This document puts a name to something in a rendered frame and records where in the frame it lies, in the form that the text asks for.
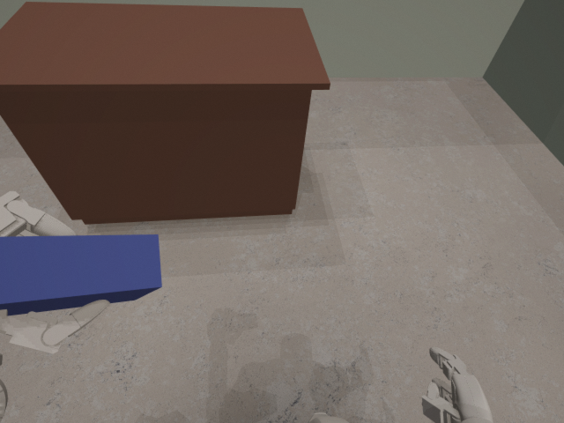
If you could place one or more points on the right robot hand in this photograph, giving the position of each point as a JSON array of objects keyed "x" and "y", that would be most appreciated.
[{"x": 464, "y": 399}]

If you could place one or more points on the sponge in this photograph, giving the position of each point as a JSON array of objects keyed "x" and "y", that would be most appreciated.
[{"x": 44, "y": 273}]

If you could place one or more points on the left robot hand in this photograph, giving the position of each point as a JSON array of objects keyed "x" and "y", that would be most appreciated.
[{"x": 37, "y": 331}]

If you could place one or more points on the table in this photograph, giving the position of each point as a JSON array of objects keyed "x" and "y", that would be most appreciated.
[{"x": 150, "y": 112}]

